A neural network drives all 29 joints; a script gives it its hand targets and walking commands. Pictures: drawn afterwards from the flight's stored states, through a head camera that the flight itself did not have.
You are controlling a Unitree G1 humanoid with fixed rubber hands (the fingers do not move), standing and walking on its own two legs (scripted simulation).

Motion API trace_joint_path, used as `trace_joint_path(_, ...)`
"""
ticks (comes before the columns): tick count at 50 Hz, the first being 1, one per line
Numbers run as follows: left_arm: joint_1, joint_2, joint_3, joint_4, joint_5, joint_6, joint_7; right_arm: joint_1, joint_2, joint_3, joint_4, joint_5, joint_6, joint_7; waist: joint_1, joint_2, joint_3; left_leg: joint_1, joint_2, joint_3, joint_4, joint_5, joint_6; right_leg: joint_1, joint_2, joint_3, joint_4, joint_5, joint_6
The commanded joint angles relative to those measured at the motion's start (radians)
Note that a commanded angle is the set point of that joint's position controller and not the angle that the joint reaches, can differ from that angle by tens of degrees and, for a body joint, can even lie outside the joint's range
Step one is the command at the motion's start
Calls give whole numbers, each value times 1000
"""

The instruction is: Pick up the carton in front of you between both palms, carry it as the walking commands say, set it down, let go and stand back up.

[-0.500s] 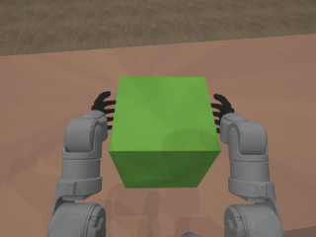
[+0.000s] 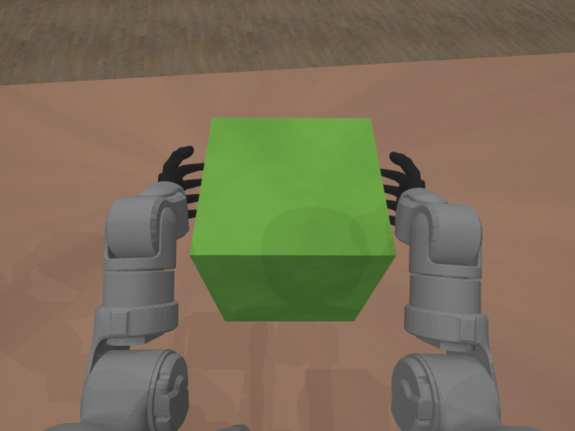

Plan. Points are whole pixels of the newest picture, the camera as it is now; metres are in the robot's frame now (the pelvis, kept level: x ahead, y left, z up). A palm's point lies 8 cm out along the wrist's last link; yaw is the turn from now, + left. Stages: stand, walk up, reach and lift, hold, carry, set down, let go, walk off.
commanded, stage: carry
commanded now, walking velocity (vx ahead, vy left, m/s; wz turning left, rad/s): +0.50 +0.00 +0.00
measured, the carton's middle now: (290, 230) +0.38 +0.00 +0.04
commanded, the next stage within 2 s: none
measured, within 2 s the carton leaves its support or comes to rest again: neither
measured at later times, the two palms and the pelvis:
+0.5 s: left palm (187, 91) +0.70 +0.19 +0.05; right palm (335, 88) +0.74 -0.11 +0.05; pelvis +0.35 +0.00 -0.06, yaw +4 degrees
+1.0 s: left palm (217, 33) +1.06 +0.17 -0.01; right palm (326, 44) +1.04 -0.12 -0.01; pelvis +0.68 +0.05 -0.11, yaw +1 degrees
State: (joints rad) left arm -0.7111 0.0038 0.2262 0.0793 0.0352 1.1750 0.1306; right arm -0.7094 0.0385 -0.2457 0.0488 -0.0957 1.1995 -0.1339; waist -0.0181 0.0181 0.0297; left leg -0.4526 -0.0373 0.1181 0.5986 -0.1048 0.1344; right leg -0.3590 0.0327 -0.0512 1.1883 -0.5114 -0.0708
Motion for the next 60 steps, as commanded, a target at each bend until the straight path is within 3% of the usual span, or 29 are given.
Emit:
trace_joint_path(1, -694, -1094, -646, -109, -342, 8, -194, -758, 1092, 701, -86, 540, -2, 287, -25, 74, -530, 642, 284, -394, -123, 613, -12, -364, -44, 58, 18, 128, 39)
trace_joint_path(7, -656, -1107, -666, -96, -324, -14, -175, -786, 1085, 707, -128, 561, -28, 276, -53, 75, -510, 698, 215, -261, -106, 811, -38, -444, -20, -9, -179, 335, 33)
trace_joint_path(12, -629, -1063, -673, -95, -318, -6, -176, -709, 1046, 690, -98, 532, -22, 271, -93, 66, -446, 678, 86, -127, -52, 818, -83, -299, 72, -138, -617, 655, 5)
trace_joint_path(15, -599, -1045, -661, -68, -310, 6, -187, -649, 1031, 686, -47, 510, -18, 276, -44, 121, -472, 575, 88, -83, 142, 817, -90, 1, 107, -154, -793, 808, -26)
trace_joint_path(17, -575, -1034, -630, -26, -292, 7, -205, -634, 1038, 680, 20, 492, -18, 282, 61, 44, -514, 365, 75, -38, 433, 562, -124, 339, -21, -74, -878, 978, -45)
trace_joint_path(18, -553, -1024, -609, 3, -286, 5, -217, -651, 1048, 669, 48, 485, -19, 286, 110, -119, -517, 92, 6, -61, 656, 21, -131, 565, -177, 93, -797, 1252, -116)
trace_joint_path(19, -552, -1007, -601, 26, -286, 0, -223, -666, 1065, 666, 74, 486, -18, 289, 122, -276, -589, -250, -67, -121, 864, -517, -129, 842, -372, 374, -582, 1580, -238)
trace_joint_path(20, -568, -1006, -604, 43, -293, -3, -225, -676, 1067, 658, 86, 489, -20, 289, 124, -270, -697, -369, -36, -224, 983, -524, -109, 944, -444, 550, -540, 1436, -316)
trace_joint_path(21, -574, -1029, -588, 75, -296, -3, -231, -675, 1059, 639, 118, 474, -21, 286, 129, -221, -646, -430, -6, -220, 956, -476, -105, 853, -437, 569, -560, 1225, -334)
trace_joint_path(22, -600, -1087, -615, 69, -330, -7, -244, -670, 1080, 634, 100, 464, -33, 273, 107, -126, -646, -427, 31, -207, 884, -432, -82, 766, -385, 518, -610, 977, -301)
trace_joint_path(23, -637, -1135, -642, 55, -376, -16, -258, -700, 1056, 622, 61, 447, -42, 259, 88, -24, -575, -391, 51, -191, 782, -404, -88, 613, -357, 497, -667, 861, -298)
trace_joint_path(24, -717, -1177, -677, 7, -421, -26, -269, -718, 1062, 625, 22, 422, -56, 245, 64, 49, -518, -310, 64, -181, 671, -362, -94, 462, -313, 428, -701, 841, -247)
trace_joint_path(25, -779, -1208, -699, -32, -467, -33, -277, -710, 1053, 615, 1, 400, -67, 231, 57, 33, -485, -252, 48, -156, 602, -352, -99, 368, -281, 407, -743, 782, -209)
trace_joint_path(30, -760, -1240, -693, -71, -529, -56, -283, -598, 1055, 613, -43, 358, -104, 177, 102, -119, -501, -255, 26, -71, 329, 25, -93, 426, -165, 225, -695, 1126, -54)
trace_joint_path(35, -611, -1193, -677, -18, -483, -76, -288, -574, 1031, 682, -73, 340, -114, 171, 141, -120, -464, -117, -52, 49, -64, 299, -74, 468, -70, 100, -584, 1151, -11)
trace_joint_path(38, -596, -1163, -696, -39, -471, -81, -280, -579, 1021, 704, -94, 353, -106, 184, 76, -125, -499, 166, -74, 68, -256, 450, -64, 381, -71, 42, -337, 1112, 1)
trace_joint_path(39, -608, -1145, -702, -49, -467, -78, -275, -568, 1005, 702, -90, 355, -100, 188, 20, -99, -516, 317, -16, 28, -302, 517, -47, 292, -66, 20, -211, 1019, 21)
trace_joint_path(40, -609, -1127, -708, -45, -464, -71, -270, -545, 972, 693, -74, 353, -92, 192, -42, 8, -529, 553, 121, -97, -266, 689, 7, 57, -44, 20, -29, 645, 46)
trace_joint_path(41, -599, -1111, -707, -22, -456, -59, -265, -522, 932, 687, -40, 353, -84, 193, -58, 176, -578, 843, 335, -308, -59, 1155, 113, -267, 31, 22, 176, -21, 69)
trace_joint_path(42, -559, -1080, -702, 4, -440, -48, -260, -514, 919, 689, -31, 365, -77, 194, -93, 199, -698, 1038, 440, -534, 61, 1171, 209, -495, 44, 87, 333, -146, 68)
trace_joint_path(43, -542, -1061, -681, 10, -432, -39, -252, -540, 927, 693, -40, 390, -72, 196, -117, 158, -732, 1035, 441, -631, 39, 870, 230, -578, 23, 106, 328, -106, 42)
trace_joint_path(44, -543, -1066, -626, -21, -402, -38, -239, -587, 974, 737, -84, 443, -69, 206, -108, 51, -718, 962, 424, -619, -26, 534, 247, -578, -10, 146, 286, -89, 40)
trace_joint_path(45, -581, -1044, -606, -69, -367, -38, -225, -664, 1049, 777, -99, 499, -70, 221, -66, -59, -662, 812, 370, -556, -60, 443, 211, -518, -42, 138, 191, 0, 26)
trace_joint_path(46, -608, -1019, -595, -89, -342, -38, -211, -741, 1096, 800, -127, 553, -68, 236, -47, -84, -615, 663, 325, -483, -91, 402, 168, -440, -48, 118, 112, 35, 29)
trace_joint_path(48, -634, -990, -600, -129, -320, -38, -193, -812, 1111, 802, -160, 613, -68, 247, -37, -10, -550, 477, 291, -471, -152, 285, 136, -341, -35, 83, -25, 39, 29)
trace_joint_path(50, -599, -999, -602, -112, -288, -40, -185, -803, 1130, 793, -139, 624, -71, 253, -51, 52, -535, 481, 284, -420, -130, 400, 140, -359, -42, 65, -106, 170, 27)
trace_joint_path(55, -618, -997, -629, -114, -280, -38, -178, -752, 1119, 746, -68, 603, -68, 265, -92, 118, -487, 575, 163, -215, -11, 783, 27, -355, 12, -38, -438, 492, 26)
trace_joint_path(58, -621, -993, -639, -109, -295, -28, -176, -677, 1092, 716, -14, 572, -61, 264, -97, 124, -470, 519, 101, -118, 74, 686, -15, -164, 69, -110, -669, 698, 14)
trace_joint_path(60, -581, -996, -623, -59, -287, -16, -186, -625, 1072, 702, 36, 538, -52, 262, -26, 74, -506, 403, 71, -58, 276, 528, -61, 120, 35, -103, -853, 914, -9)
